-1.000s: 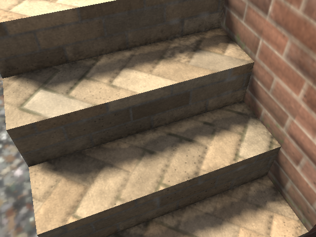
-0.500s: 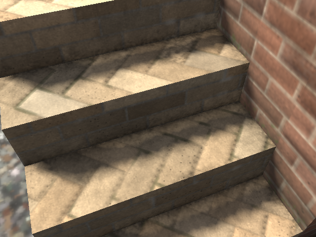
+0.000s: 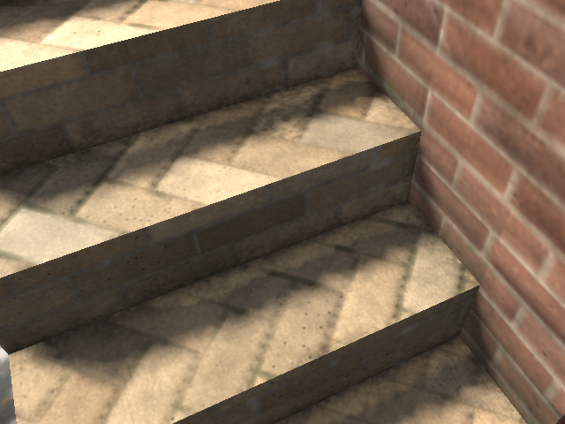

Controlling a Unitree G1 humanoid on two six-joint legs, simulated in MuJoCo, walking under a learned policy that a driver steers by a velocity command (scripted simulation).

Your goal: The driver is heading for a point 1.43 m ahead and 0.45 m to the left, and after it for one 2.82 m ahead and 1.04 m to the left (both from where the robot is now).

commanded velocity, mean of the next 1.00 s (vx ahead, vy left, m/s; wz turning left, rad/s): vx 0.45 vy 0.04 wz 0.08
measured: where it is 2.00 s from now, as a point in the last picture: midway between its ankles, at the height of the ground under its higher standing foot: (269, 202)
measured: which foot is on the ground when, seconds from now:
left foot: down 0.00-0.04, up 0.06-0.42, down 0.44-1.00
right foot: up 0.00-0.02, down 0.04-0.44, up 0.46-1.00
